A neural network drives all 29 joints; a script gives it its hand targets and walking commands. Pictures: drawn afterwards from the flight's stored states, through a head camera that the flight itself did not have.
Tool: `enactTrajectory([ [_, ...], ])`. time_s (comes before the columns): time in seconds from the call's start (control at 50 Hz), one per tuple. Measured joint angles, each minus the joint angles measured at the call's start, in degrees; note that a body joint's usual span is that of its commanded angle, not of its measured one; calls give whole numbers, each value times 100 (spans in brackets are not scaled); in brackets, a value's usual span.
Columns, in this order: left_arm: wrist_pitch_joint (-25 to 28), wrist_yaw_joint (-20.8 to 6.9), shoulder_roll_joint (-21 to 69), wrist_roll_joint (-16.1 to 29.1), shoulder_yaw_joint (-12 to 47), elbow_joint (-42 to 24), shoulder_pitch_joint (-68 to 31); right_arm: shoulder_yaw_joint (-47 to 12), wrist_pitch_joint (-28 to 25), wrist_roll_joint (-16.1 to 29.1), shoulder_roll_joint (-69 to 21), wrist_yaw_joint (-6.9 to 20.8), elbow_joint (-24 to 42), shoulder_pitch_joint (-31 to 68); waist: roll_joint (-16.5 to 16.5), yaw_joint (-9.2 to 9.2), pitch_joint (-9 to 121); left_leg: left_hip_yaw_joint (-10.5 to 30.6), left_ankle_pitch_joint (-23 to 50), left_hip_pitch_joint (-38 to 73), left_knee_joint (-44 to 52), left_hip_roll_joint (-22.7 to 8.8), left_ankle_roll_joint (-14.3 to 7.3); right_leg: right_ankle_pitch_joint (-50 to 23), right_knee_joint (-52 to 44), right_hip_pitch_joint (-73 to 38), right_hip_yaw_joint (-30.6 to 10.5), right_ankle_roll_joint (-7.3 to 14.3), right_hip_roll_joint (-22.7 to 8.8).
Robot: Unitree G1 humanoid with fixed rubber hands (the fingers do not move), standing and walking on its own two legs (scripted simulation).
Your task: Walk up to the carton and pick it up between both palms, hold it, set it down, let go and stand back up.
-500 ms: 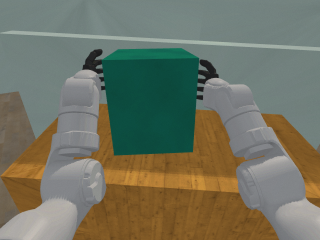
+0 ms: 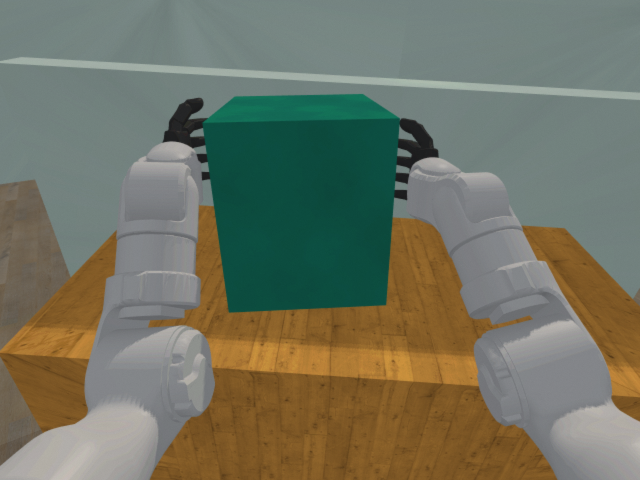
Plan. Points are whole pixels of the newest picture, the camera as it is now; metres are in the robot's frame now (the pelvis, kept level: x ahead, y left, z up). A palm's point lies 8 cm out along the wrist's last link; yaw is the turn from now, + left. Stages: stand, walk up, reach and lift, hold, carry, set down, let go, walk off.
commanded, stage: hold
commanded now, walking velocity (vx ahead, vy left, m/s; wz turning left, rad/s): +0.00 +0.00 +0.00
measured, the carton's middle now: (303, 191) +0.41 +0.01 +0.25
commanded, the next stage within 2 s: none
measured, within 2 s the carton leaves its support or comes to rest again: neither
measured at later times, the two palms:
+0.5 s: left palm (178, 157) +0.36 +0.15 +0.31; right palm (424, 174) +0.35 -0.13 +0.30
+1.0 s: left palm (181, 161) +0.37 +0.15 +0.31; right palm (424, 177) +0.35 -0.13 +0.30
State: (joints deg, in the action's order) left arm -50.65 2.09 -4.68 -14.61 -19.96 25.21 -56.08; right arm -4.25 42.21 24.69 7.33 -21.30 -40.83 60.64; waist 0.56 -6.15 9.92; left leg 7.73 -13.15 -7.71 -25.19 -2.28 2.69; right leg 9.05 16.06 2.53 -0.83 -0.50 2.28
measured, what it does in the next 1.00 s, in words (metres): stands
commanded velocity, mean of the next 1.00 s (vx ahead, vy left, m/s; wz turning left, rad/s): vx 0.00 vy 0.00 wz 0.00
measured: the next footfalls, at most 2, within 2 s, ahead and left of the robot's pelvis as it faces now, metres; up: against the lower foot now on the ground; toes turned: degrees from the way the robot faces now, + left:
none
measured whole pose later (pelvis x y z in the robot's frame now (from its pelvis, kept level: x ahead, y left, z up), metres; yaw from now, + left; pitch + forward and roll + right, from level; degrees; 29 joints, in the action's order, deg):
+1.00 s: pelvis +0.00 +0.00 +0.00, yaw +0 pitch -4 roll -2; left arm -49.9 2.1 -5.0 -14.3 -19.7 26.9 -56.3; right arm -4.2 42.2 24.4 7.3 -21.2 -41.9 60.9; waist 0.4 -6.1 11.0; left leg 7.8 -12.8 -8.5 -25.0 -2.3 2.8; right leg 9.0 16.3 3.5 -1.2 -0.3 2.5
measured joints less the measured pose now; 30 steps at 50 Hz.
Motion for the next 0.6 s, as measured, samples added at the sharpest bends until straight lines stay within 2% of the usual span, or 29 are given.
enactTrajectory([
  [0.2, -16, -6, 65, -38, -53, -90, 77, -10, 17, -3, -9, -4, 64, -74, 12, 22, 1, -14, 1, 56, 14, -2, 0, 7, 10, -40, -23, 3, 4],
  [0.6, 69, -26, -49, -32, -86, 293, -178, 123, -14, -101, -52, 26, -245, 167, 0, 34, 69, -4, 86, -49, 68, 1, 18, -34, 33, 96, -30, 18, 8],
])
